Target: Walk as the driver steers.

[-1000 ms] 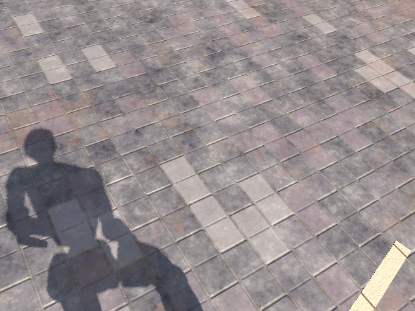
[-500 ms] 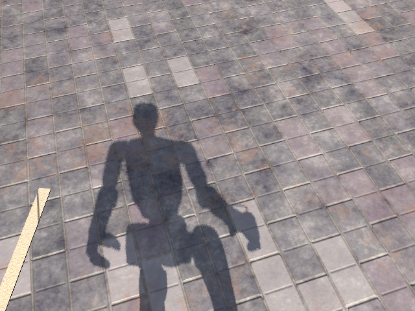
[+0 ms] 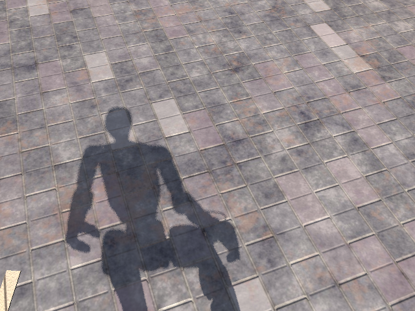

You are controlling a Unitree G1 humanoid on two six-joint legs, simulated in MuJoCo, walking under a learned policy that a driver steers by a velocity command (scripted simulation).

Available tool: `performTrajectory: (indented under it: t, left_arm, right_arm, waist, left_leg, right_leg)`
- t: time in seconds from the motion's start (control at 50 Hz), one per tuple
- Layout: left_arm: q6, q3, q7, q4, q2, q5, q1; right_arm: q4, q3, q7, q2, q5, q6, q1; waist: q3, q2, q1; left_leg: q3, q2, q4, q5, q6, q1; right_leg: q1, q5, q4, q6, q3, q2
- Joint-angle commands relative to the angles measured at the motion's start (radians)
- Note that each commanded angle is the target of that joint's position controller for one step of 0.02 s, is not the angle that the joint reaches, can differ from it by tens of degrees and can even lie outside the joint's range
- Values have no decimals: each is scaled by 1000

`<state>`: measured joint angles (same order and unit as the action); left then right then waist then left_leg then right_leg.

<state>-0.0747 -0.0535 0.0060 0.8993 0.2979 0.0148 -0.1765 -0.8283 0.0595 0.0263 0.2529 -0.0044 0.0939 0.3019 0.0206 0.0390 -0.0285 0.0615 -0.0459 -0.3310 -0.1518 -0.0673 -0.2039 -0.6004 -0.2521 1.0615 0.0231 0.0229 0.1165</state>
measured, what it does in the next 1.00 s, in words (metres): walks ahead: right foot, then left foot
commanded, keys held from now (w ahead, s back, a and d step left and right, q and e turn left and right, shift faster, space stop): w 1.00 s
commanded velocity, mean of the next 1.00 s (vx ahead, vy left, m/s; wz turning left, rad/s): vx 0.50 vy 0.00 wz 0.00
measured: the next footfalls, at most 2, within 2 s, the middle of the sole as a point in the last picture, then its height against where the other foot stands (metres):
right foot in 0.30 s outside the picture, level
left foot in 0.86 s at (182, 256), level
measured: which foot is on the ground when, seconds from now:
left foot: down 0.00-0.32, up 0.34-0.84, down 0.86-1.00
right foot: up 0.00-0.28, down 0.30-0.88, up 0.90-1.00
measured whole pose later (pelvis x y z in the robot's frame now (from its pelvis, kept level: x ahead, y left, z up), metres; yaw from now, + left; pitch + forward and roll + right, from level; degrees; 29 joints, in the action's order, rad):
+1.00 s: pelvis +0.57 -0.01 -0.01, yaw -1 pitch +1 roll +0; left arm -0.08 -0.05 0.00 0.94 0.28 0.03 -0.28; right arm -0.83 0.06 0.03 0.26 0.00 0.09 0.18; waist 0.03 0.03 0.00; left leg 0.06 -0.03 -0.45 -0.15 -0.06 -0.33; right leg -0.42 -0.37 1.16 0.04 0.02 0.06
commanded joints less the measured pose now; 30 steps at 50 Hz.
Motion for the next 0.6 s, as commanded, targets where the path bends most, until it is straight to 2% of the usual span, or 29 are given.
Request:
performTrajectory:
  t: [0.02,0.1,0.16,0.2,0.24,0.26,0.28,0.3,0.32,0.34,0.36,0.38,0.4,0.42,0.44,0.48,0.54,0.6]
  left_arm:
    - [5,-9,-2,-48,39,-13,-9]
    - [-7,2,12,-85,17,-10,132]
    - [-11,6,23,-114,23,-3,216]
    - [-17,5,33,-135,36,0,248]
    - [-23,-1,42,-142,56,1,236]
    - [-26,-7,43,-136,71,1,201]
    - [-27,-22,41,-113,93,-1,116]
    - [-27,-48,34,-60,141,-3,-49]
    - [-23,-70,23,-27,221,-12,-227]
    - [-18,-77,30,-7,268,-11,-262]
    - [-21,-51,32,-19,170,4,-235]
    - [-23,-39,28,-34,132,2,-160]
    - [-24,-33,27,-51,113,-6,-87]
    - [-26,-26,28,-57,85,-16,-41]
    - [-30,-19,28,-57,66,-28,-23]
    - [-37,-20,28,-45,67,-22,-31]
    - [-39,-30,12,-21,105,-16,-71]
    - [-29,-30,-1,-7,112,-10,-107]
  right_arm:
    - [49,34,-13,144,3,23,-30]
    - [16,37,-28,163,12,13,20]
    - [-22,41,-31,176,19,5,80]
    - [-42,44,-34,179,24,-5,98]
    - [-51,49,-39,188,26,-16,91]
    - [-51,51,-40,194,26,-22,79]
    - [-49,50,-42,198,26,-29,58]
    - [-45,39,-44,173,19,-35,59]
    - [-21,17,-47,128,-3,-35,86]
    - [-20,-14,-35,6,7,-12,214]
    - [-26,8,-31,119,30,10,136]
    - [4,20,-27,162,50,23,42]
    - [14,18,-34,156,44,26,-7]
    - [18,24,-40,150,27,22,-35]
    - [17,26,-40,137,23,12,-16]
    - [12,22,-40,101,21,-9,6]
    - [42,19,-43,90,9,-21,-77]
    - [64,12,-35,71,9,-15,-163]
  waist:
    - [-10,-88,39]
    - [27,-93,-4]
    - [51,-94,-35]
    - [62,-98,-35]
    - [49,-111,-15]
    - [26,-124,8]
    - [-25,-130,60]
    - [-129,-112,127]
    - [-283,23,174]
    - [-386,289,94]
    - [-332,168,139]
    - [-200,118,130]
    - [-132,29,99]
    - [-78,8,73]
    - [-72,34,41]
    - [-59,38,19]
    - [-14,7,27]
    - [3,7,52]
  left_leg:
    - [-208,271,211,198,-180,48]
    - [-117,230,225,157,-140,50]
    - [-116,258,208,126,-135,117]
    - [-126,292,170,149,-126,196]
    - [-135,317,120,222,-109,256]
    - [-131,316,76,326,-98,272]
    - [-104,290,-27,495,-79,267]
    - [-62,233,-221,559,-50,202]
    - [-13,165,-554,264,-9,-8]
    - [-76,-23,-864,-402,50,-399]
    - [-199,24,-976,-433,34,-515]
    - [-176,74,-981,-341,17,-576]
    - [-147,130,-936,-242,15,-540]
    - [-139,161,-878,-184,19,-500]
    - [-148,186,-847,-145,20,-436]
    - [-139,199,-789,-122,33,-398]
    - [-125,209,-657,-12,67,-475]
    - [-102,193,-471,156,77,-481]
  right_leg:
    - [-83,146,-125,-22,33,41]
    - [-34,350,-385,-27,-7,-2]
    - [-29,360,-474,-19,-16,-25]
    - [-54,304,-515,4,-6,-29]
    - [-26,227,-543,31,-13,-40]
    - [35,189,-551,44,-32,-59]
    - [162,178,-571,64,-67,-95]
    - [392,196,-561,93,-75,-108]
    - [695,215,-539,159,158,89]
    - [986,-32,-685,315,647,270]
    - [955,-161,-761,281,682,247]
    - [834,-124,-775,238,535,222]
    - [695,-21,-794,217,429,191]
    - [578,74,-821,210,349,158]
    - [511,133,-846,204,297,136]
    - [455,202,-894,215,227,116]
    - [452,305,-934,225,154,112]
    - [473,346,-941,191,71,72]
